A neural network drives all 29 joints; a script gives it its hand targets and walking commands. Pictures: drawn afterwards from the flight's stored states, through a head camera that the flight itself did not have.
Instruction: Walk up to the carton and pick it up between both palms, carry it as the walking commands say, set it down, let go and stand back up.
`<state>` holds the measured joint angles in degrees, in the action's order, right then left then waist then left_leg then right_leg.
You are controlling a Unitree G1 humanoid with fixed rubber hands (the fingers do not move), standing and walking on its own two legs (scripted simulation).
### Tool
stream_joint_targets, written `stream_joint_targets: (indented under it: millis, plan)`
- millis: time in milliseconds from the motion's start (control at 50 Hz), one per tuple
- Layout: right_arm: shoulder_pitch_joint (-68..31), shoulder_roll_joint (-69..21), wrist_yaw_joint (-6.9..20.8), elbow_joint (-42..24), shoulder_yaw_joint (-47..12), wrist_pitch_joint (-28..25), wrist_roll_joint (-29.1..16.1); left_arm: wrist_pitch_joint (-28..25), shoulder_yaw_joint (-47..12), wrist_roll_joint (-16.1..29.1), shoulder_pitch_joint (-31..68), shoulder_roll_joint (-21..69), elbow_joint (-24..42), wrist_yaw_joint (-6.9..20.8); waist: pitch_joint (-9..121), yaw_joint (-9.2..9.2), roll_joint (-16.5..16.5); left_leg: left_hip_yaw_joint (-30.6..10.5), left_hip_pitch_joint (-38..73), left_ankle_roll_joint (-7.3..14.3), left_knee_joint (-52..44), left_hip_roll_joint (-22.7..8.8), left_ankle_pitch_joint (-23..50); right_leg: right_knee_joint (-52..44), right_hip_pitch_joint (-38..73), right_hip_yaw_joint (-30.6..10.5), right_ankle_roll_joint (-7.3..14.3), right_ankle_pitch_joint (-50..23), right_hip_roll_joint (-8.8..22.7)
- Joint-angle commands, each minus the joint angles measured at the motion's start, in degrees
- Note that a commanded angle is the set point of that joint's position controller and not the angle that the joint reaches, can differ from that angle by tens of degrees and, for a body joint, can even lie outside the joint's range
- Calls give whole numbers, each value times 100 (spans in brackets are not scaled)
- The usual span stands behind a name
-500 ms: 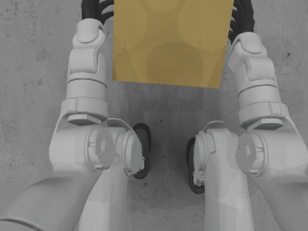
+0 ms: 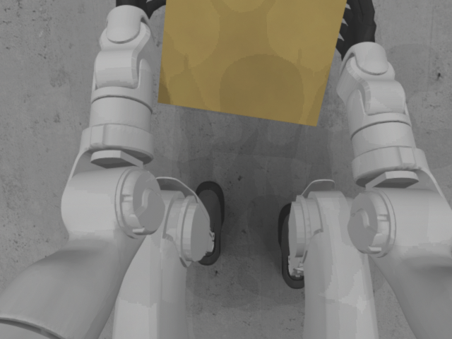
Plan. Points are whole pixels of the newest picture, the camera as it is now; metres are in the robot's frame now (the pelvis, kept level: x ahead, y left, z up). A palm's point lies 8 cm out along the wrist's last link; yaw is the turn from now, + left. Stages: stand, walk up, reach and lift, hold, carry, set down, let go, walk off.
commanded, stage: set down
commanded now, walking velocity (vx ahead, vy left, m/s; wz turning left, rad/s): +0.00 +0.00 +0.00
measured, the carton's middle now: (238, 52) +0.52 +0.03 -0.23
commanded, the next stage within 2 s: none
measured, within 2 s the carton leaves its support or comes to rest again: rests again in 1.44 s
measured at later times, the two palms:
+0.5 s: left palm (125, 13) +0.55 +0.18 -0.13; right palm (345, 36) +0.53 -0.12 -0.18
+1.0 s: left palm (123, 14) +0.55 +0.19 -0.14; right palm (342, 33) +0.53 -0.12 -0.18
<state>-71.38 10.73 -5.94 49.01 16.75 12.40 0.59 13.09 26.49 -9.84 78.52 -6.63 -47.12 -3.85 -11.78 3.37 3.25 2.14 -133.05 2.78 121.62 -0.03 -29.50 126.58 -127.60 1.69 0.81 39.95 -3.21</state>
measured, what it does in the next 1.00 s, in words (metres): stands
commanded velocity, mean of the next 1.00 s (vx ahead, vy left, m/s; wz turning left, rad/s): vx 0.00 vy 0.00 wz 0.00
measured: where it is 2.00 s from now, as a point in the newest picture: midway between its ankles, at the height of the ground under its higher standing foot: (251, 247)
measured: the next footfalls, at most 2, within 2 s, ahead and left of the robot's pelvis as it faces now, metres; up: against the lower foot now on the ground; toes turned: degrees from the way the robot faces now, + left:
none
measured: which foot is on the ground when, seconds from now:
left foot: down 0.00-1.00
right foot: down 0.00-1.00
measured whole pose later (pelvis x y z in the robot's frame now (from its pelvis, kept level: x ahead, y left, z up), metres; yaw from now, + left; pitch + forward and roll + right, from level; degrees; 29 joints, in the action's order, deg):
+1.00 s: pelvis +0.00 +0.00 -0.01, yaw +0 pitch +42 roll -1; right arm -76.8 12.4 -1.0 53.6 16.8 10.7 1.7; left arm 11.9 26.5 -9.8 80.6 -10.5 -50.7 -2.0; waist -12.9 3.4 3.4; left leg 2.1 -135.9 2.8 122.6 1.2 -28.6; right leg 127.7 -129.6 1.7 0.6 40.0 -2.5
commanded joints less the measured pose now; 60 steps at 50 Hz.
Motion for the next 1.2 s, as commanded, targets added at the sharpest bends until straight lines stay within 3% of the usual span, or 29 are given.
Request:
stream_joint_targets:
  millis: [0, 20, 80, 100, 140, 160, 180, 280, 300, 340, 360, 400, 420, 460, 540, 620, 660, 720, 740, 760, 780, 820, 840, 880, 940, 1000, 1020, 1140, 1180]
  plan:
    - [-4413, -4125, 1530, -1181, -2814, -513, -452, 58, -1942, 743, 714, 5213, -1582, 1329, 5778, -120, -964, -428, 4354, -87, -264, 634, 2671, -1221, 1410, 57, -168, -2165, -319]
    - [-4325, -4130, 1559, -1061, -2786, -502, -416, 21, -1947, 737, 750, 5146, -1458, 1359, 5706, -147, -1179, -410, 4242, -88, -222, 639, 2650, -1291, 1437, 91, -179, -2112, -334]
    - [-4328, -3987, 1554, -1109, -2760, -533, -435, 23, -1988, 802, 721, 5325, -1526, 1335, 5780, -226, -840, -406, 4396, -136, -243, 690, 2615, -1220, 1405, 85, -136, -2059, -291]
    - [-4312, -4094, 1560, -934, -2704, -492, -354, 2, -1853, 696, 792, 5083, -1547, 1361, 5324, -92, -960, -414, 4035, -117, -274, 644, 2528, -1237, 1401, 23, -130, -2128, -296]
    - [-4177, -4058, 1597, -966, -2677, -506, -317, 2, -1912, 750, 832, 5269, -1496, 1403, 5413, -266, -1036, -379, 3914, -137, -231, 705, 2567, -1290, 1489, 43, -141, -2243, -287]
    - [-4110, -3970, 1599, -902, -2587, -505, -351, 40, -1939, 775, 681, 5272, -1579, 1376, 5454, -321, -733, -376, 4198, -164, -249, 657, 2610, -1219, 1391, 49, -109, -2140, -265]
    - [-4099, -4054, 1575, -952, -2644, -528, -349, 7, -1891, 738, 612, 5330, -1718, 1365, 5334, -186, -742, -378, 4130, -123, -237, 672, 2543, -1236, 1237, 7, -105, -2058, -303]
    - [-3934, -4005, 1598, -673, -2420, -501, -214, -60, -1851, 736, 846, 5082, -1594, 1357, 5283, -248, -880, -380, 4011, -150, -210, 614, 2435, -1213, 1270, 14, -88, -2053, -292]
    - [-3884, -3821, 1612, -737, -2363, -545, -174, -13, -1891, 743, 726, 5336, -1754, 1376, 5061, -451, -605, -418, 4046, -186, -252, 658, 2628, -1203, 1099, 50, -58, -2213, -297]
    - [-3780, -3918, 1640, -640, -2343, -499, -198, -5, -1837, 695, 694, 5199, -1736, 1378, 5318, -370, -642, -418, 4264, -172, -184, 629, 2591, -1221, 1106, 17, -74, -2071, -262]
    - [-3794, -3768, 1647, -681, -2320, -523, -178, -33, -1940, 806, 916, 5104, -1564, 1371, 5293, -553, -705, -443, 4182, -209, -235, 629, 2549, -1209, 1133, 87, -69, -2121, -239]
    - [-3830, -3738, 1649, -609, -2290, -537, -222, -41, -1996, 791, 920, 5215, -1531, 1376, 5315, -544, -626, -409, 4194, -210, -244, 650, 2497, -1175, 1154, 96, -62, -2100, -280]
    - [-3641, -3804, 1622, -567, -2307, -501, -139, -66, -1956, 858, 883, 5058, -1551, 1395, 5227, -619, -903, -397, 3992, -187, -182, 644, 2353, -1230, 1242, 91, -57, -2038, -245]
    - [-3550, -3825, 1678, -339, -2099, -468, -86, -29, -1850, 797, 743, 5321, -1815, 1393, 5053, -595, -559, -458, 4245, -207, -310, 666, 2324, -1139, 960, 125, -21, -1887, -261]
    - [-3400, -3743, 1703, -300, -2070, -455, -58, -41, -1859, 775, 839, 5230, -1616, 1411, 5087, -469, -563, -334, 4059, -270, -247, 644, 2470, -1176, 975, 57, 5, -2032, -274]
    - [-3244, -3641, 1654, -238, -1982, -502, -32, -68, -1845, 784, 808, 5100, -1780, 1415, 4957, -594, -403, -383, 4005, -264, -221, 598, 2382, -1178, 1004, 39, 48, -2048, -259]
    - [-3191, -3599, 1655, -34, -1980, -482, 73, -85, -1837, 818, 787, 5073, -1796, 1426, 4829, -733, -683, -417, 3768, -247, -304, 622, 2148, -1188, 1091, 91, 38, -1909, -217]
    - [-3107, -3788, 1717, 3, -1912, -460, 70, -75, -1719, 651, 693, 4967, -1833, 1452, 4755, -458, -509, -324, 3710, -281, -228, 631, 2227, -1172, 1019, -22, 48, -1985, -244]
    - [-3055, -3750, 1710, 7, -1832, -469, 90, -54, -1757, 709, 716, 5016, -1899, 1420, 4705, -646, -541, -460, 3856, -245, -327, 609, 2102, -1141, 850, 62, 58, -1858, -217]
    - [-3238, -3692, 1699, -85, -1891, -494, 58, -77, -1730, 730, 794, 5045, -1820, 1415, 4803, -556, -567, -401, 3793, -263, -281, 646, 2253, -1116, 914, 51, 40, -1978, -242]
    - [-3255, -3552, 1705, -140, -1916, -526, -58, -57, -1798, 763, 662, 5090, -1903, 1388, 4882, -473, -216, -366, 4024, -279, -253, 627, 2343, -1108, 827, 34, 75, -1923, -239]
    - [-3218, -3555, 1684, -189, -1967, -519, 97, -110, -1749, 796, 776, 4982, -1832, 1437, 4668, -676, -684, -336, 3669, -293, -166, 617, 2216, -1187, 983, 7, 55, -1934, -223]
    - [-2973, -3629, 1654, 89, -1795, -487, 164, -92, -1753, 760, 668, 4937, -1977, 1437, 4654, -770, -509, -367, 3570, -269, -249, 592, 2050, -1179, 1134, 18, 62, -1902, -212]
    - [-3313, -3516, 1658, -127, -1931, -521, 111, -95, -1635, 771, 619, 5086, -1975, 1473, 4764, -622, -740, -347, 3487, -293, -233, 632, 2114, -1134, 1269, 23, 33, -2030, -224]
    - [-3046, -3588, 1676, 44, -1813, -511, 140, -151, -1650, 694, 729, 4822, -1775, 1454, 4672, -487, -551, -307, 3530, -307, -186, 623, 2189, -1136, 993, -38, 49, -1974, -258]
    - [-2924, -3396, 1617, 69, -1656, -533, 176, -175, -1612, 678, 765, 4565, -1861, 1375, 4640, -646, -550, -372, 3631, -312, -252, 588, 1997, -1108, 1072, -21, 44, -1886, -240]
    - [-3039, -3281, 1579, 49, -1723, -543, 187, -153, -1486, 654, 578, 4577, -2066, 1389, 4710, -620, -771, -366, 3655, -318, -229, 576, 2006, -1162, 1166, 33, 11, -1877, -258]
    - [-2785, -2453, 1355, 294, -1605, -684, 122, -325, -1424, 716, 442, 3678, -1974, 1165, 4816, -538, -656, -297, 3720, -350, -147, 535, 2229, -1168, 1357, -9, -40, -2021, -168]
    - [-2377, -1468, 1092, 377, -1338, -806, 255, -443, -1315, 749, 351, 2857, -1877, 961, 4845, -741, -749, -287, 3837, -418, -165, 520, 2148, -1171, 1512, 65, -47, -2023, -152]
